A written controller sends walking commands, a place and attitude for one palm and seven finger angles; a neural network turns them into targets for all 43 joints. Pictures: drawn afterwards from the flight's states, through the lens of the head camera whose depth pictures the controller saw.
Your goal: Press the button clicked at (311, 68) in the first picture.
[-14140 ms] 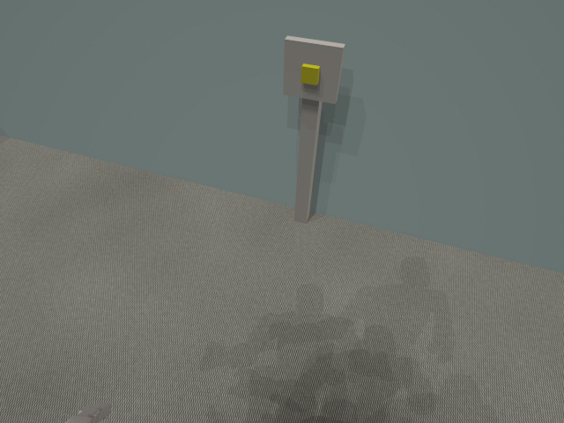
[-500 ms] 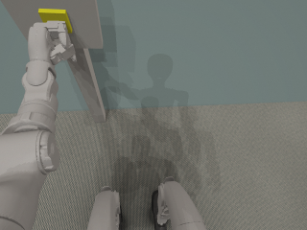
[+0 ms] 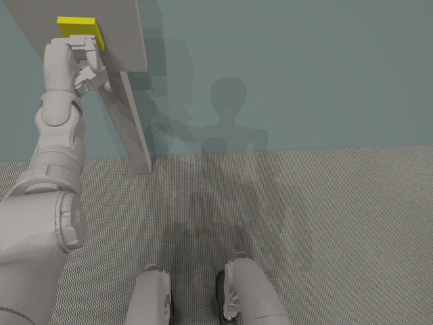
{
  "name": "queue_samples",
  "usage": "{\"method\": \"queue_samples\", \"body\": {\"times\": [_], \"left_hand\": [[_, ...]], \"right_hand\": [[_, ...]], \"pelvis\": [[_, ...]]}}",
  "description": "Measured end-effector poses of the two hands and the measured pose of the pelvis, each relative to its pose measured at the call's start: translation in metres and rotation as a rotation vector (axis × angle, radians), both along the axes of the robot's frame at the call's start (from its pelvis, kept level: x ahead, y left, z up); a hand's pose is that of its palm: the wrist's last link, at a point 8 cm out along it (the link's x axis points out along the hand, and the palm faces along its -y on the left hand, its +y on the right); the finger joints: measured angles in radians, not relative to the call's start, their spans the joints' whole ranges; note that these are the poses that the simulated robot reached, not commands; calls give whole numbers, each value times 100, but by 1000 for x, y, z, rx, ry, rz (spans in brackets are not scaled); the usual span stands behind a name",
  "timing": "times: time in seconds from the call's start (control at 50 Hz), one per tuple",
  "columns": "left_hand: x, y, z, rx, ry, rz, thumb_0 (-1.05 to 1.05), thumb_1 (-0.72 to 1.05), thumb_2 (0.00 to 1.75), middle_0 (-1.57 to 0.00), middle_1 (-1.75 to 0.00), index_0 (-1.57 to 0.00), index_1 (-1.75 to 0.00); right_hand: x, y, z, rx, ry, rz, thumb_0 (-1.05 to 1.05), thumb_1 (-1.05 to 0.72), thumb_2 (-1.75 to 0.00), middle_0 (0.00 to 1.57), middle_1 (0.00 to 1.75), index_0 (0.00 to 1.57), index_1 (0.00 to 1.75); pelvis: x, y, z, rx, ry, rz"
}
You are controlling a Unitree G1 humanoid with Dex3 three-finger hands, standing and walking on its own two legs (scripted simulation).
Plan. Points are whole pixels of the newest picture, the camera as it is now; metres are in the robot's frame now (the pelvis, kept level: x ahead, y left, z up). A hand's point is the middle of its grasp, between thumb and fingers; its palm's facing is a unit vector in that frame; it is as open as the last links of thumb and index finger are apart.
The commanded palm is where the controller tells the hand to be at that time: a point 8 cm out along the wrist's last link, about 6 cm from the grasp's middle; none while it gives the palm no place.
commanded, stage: pull the fist back off the button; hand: left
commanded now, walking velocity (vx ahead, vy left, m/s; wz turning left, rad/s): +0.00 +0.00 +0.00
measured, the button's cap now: (82, 31) +0.59 +0.17 +0.10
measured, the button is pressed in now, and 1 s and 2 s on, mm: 5 0 0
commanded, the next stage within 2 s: draw the hand back to the body in 0.66 s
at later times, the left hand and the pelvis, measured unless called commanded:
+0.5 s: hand (109, 104) +0.47 +0.13 +0.06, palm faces -0.01 -1.00 -0.03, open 3.1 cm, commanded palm +0.44 +0.18 +0.06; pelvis +0.05 +0.00 +0.03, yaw -1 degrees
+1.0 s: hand (89, 123) +0.41 +0.14 +0.11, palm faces +0.00 -1.00 -0.06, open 3.1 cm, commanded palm +0.38 +0.20 +0.11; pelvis +0.04 -0.01 +0.05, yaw -1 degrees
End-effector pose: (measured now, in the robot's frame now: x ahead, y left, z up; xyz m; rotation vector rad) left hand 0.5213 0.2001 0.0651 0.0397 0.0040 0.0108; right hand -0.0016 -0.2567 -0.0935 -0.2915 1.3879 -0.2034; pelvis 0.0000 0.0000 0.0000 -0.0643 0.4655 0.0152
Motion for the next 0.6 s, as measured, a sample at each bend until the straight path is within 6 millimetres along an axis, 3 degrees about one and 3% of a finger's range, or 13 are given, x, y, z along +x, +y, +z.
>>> {"method": "queue_samples", "body": {"times": [0.14,0.34,0.6], "left_hand": [[-10,-1,-1,-10,10,-10,4,88,90,-130,-150,-144,-150],[-31,-14,-5,-22,14,-31,2,89,90,-130,-150,-133,-150],[-89,-12,-1,-1,-10,-30,2,90,90,-130,-150,-130,-150]], "right_hand": [[21,4,3,25,-28,-11,1,-91,-90,20,30,20,30],[65,7,12,54,-114,-26,1,-91,-90,20,30,20,30],[128,7,19,88,-239,29,1,-91,-90,20,30,20,30]], "pelvis": [[12,2,9,7,-21,-13],[33,3,22,22,-52,-35],[47,-1,33,36,-99,-27]]}}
